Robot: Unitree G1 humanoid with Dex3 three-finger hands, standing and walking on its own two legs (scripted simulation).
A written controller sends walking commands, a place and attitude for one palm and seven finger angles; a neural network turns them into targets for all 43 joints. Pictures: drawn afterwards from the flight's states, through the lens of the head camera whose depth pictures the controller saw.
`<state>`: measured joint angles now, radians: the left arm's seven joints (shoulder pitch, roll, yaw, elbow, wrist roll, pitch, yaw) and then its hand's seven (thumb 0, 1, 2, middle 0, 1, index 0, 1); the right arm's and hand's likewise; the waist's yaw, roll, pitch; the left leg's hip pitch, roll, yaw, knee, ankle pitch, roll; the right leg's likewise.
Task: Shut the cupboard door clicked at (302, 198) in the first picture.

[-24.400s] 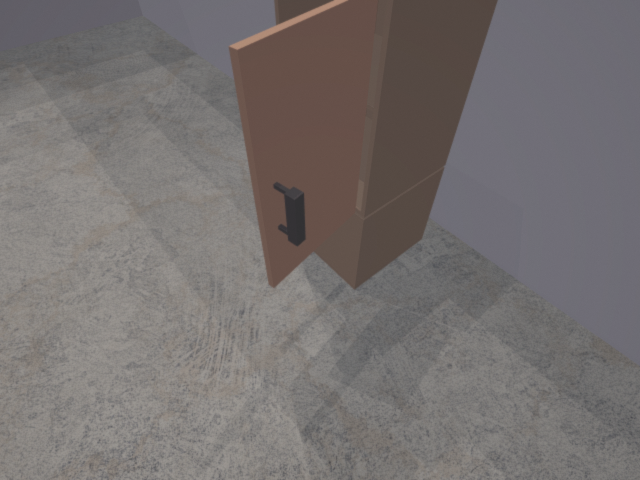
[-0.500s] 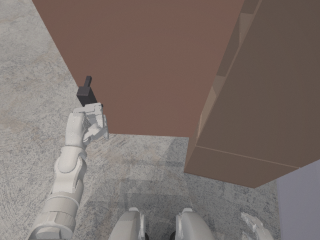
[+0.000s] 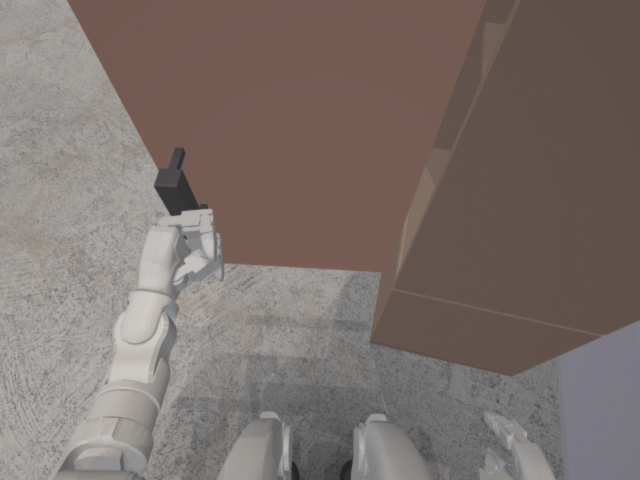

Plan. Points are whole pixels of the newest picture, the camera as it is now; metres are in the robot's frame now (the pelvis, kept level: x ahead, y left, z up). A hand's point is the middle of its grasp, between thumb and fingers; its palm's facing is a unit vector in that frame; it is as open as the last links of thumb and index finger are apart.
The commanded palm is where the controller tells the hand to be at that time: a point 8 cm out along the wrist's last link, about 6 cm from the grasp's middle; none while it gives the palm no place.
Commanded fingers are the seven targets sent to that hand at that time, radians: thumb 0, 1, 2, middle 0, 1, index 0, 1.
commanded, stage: push the door shut along its arc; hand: left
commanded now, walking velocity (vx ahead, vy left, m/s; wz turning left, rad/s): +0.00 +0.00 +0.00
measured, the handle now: (188, 197) +0.47 +0.19 +0.03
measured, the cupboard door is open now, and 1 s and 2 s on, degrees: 100 78 64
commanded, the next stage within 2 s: pull the fist back off the door in 1.74 s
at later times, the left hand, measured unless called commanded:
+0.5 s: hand (219, 212) +0.44 +0.14 +0.03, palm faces -0.20 -0.98 -0.06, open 3.1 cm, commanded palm +0.44 +0.19 +0.03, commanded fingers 0.00 0.90 0.90 -1.30 -1.50 -1.30 -1.50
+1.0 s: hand (243, 176) +0.50 +0.12 +0.03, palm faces -0.33 -0.94 -0.04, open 3.1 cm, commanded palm +0.51 +0.15 +0.03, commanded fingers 0.00 0.90 0.90 -1.30 -1.50 -1.30 -1.50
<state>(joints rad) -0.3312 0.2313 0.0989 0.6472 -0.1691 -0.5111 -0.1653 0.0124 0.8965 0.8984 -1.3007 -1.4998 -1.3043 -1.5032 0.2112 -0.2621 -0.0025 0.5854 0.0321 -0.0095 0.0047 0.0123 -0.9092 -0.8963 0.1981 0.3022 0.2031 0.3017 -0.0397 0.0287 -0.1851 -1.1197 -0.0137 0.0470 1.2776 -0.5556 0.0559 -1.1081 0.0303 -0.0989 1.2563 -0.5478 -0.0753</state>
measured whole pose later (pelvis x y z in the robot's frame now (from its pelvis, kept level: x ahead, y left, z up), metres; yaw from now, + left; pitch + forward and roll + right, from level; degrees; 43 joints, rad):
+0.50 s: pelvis -0.01 +0.00 -0.01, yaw -1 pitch +25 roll -2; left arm -0.69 0.36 0.20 1.00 -0.17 -0.50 -0.33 0.01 0.90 0.90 -1.31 -1.50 -1.31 -1.50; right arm 0.31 -0.28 0.01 0.64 0.04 0.00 0.00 0.01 -0.91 -0.90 0.20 0.30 0.20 0.30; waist -0.10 0.04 -0.18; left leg -1.21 0.00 0.04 1.32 -0.55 0.06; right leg -1.19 0.04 -0.11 1.28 -0.53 -0.07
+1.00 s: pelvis -0.01 +0.02 -0.03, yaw -2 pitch +29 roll -5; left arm -0.99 0.44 0.19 1.19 -0.11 -0.44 -0.36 0.01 0.90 0.90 -1.30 -1.50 -1.30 -1.50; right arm 0.33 -0.28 0.03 0.64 0.02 -0.01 0.02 0.01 -0.91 -0.90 0.20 0.30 0.20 0.30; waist -0.19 0.06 -0.18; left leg -1.35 0.00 0.03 1.40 -0.57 0.09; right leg -1.31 0.04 -0.12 1.32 -0.53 -0.05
